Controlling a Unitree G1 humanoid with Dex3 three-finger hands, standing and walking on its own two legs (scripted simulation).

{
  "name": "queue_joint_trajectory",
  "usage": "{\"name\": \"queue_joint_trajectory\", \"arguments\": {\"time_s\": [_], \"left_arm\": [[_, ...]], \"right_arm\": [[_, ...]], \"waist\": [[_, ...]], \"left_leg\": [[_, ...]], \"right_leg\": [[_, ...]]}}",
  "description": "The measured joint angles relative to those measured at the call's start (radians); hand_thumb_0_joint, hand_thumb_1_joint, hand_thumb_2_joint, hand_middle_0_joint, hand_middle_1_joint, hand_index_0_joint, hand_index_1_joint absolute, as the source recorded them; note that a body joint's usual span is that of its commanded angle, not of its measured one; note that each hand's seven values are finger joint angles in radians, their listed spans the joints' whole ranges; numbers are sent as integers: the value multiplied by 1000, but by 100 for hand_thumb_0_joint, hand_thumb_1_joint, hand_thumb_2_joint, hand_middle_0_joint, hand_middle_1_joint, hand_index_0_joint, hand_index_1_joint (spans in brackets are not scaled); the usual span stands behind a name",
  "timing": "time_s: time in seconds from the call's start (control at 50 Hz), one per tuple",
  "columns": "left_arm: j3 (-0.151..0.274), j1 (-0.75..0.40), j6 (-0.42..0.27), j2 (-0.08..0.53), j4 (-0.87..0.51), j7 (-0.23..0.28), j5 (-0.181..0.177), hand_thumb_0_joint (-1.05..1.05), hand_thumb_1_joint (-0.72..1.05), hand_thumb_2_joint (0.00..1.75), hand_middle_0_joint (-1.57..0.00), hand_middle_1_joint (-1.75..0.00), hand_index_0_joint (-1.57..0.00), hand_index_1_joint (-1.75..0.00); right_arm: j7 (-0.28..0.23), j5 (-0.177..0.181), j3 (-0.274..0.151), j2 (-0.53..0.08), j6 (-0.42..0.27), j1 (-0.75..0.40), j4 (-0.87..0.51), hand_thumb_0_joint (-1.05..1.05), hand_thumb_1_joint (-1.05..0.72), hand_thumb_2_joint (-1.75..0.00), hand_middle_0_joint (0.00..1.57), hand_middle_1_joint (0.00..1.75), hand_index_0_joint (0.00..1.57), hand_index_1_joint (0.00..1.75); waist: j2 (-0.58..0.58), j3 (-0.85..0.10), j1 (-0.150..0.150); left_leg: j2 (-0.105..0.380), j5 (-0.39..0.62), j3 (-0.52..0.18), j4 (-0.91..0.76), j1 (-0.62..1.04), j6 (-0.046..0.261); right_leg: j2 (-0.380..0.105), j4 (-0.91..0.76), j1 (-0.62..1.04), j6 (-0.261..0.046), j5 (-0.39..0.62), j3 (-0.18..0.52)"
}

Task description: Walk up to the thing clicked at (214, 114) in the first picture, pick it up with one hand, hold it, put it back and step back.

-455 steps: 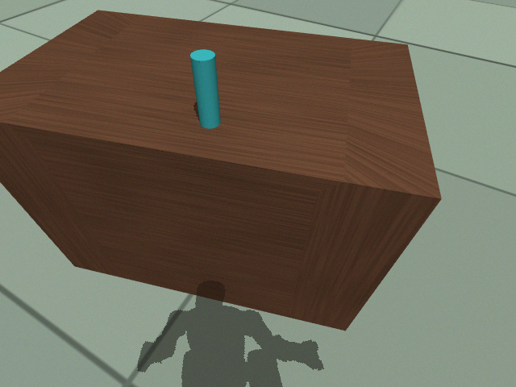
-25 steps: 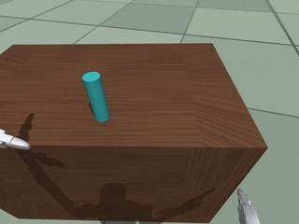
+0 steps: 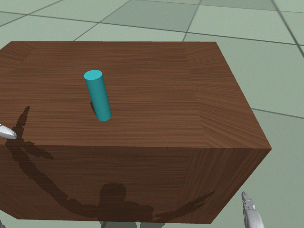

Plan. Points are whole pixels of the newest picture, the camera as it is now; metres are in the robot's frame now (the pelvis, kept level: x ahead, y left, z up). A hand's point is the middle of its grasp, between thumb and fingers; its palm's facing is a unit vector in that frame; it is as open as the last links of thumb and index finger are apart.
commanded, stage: go down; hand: left
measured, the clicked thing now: (99, 97) +0.47 +0.17 +0.11
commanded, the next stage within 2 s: approach in 1.80 s
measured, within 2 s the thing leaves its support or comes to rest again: neither
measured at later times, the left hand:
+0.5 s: hand (0, 96) +0.35 +0.35 +0.22, palm faces +0.16 -0.98 -0.06, open 17.7 cm
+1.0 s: hand out of the picture +0.37 +0.36 +0.22, palm faces +0.14 -0.99 -0.01, open 17.7 cm
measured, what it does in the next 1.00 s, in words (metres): stands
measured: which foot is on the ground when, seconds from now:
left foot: down 0.00-1.00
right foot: down 0.00-1.00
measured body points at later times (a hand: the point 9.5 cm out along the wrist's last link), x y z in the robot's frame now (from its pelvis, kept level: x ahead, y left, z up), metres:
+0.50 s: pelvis +0.01 +0.00 +0.00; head +0.00 +0.00 +0.45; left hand +0.34 +0.40 +0.22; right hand +0.16 -0.26 -0.08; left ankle +0.00 +0.13 -0.74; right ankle +0.00 -0.13 -0.74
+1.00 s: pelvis +0.01 +0.00 +0.00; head +0.01 +0.00 +0.45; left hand +0.35 +0.41 +0.22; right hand +0.16 -0.26 -0.08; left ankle +0.00 +0.13 -0.74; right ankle +0.00 -0.13 -0.74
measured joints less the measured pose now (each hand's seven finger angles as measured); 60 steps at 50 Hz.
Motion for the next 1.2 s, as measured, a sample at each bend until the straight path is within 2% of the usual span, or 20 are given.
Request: {"name": "queue_joint_trajectory", "arguments": {"time_s": [0.32,0.76,1.08,1.2], "left_arm": [[10,-95,20,67,161,-48,14,-1,-59,8,-4,-3,-4,-4],[13,-172,81,118,254,-89,23,-1,-61,7,-4,-3,-4,-5],[10,-247,113,182,351,-130,35,-1,-61,6,-4,-3,-4,-5],[11,-237,113,179,346,-140,33,-1,-60,6,-4,-3,-4,-5]], "right_arm": [[-29,-5,29,-3,-27,1,7,-1,53,-5,5,5,6,5],[-51,-7,35,-3,-33,-10,18,-1,52,-5,5,5,6,5],[-64,-8,48,-8,-21,-21,18,-1,52,-6,5,5,6,5],[-65,-8,50,-9,-16,-8,-6,-1,52,-5,5,5,6,5]], "waist": [[-7,-18,-15],[-11,-35,-23],[-15,-39,-36],[-14,-45,-37]], "left_leg": [[4,2,0,-2,-26,0],[1,-10,1,2,-45,4],[2,-11,0,8,-67,5],[2,-12,2,8,-70,6]], "right_leg": [[4,-7,-25,-1,4,0],[0,-14,-38,4,-1,1],[2,-15,-57,4,1,-1],[2,-17,-59,5,2,1]]}}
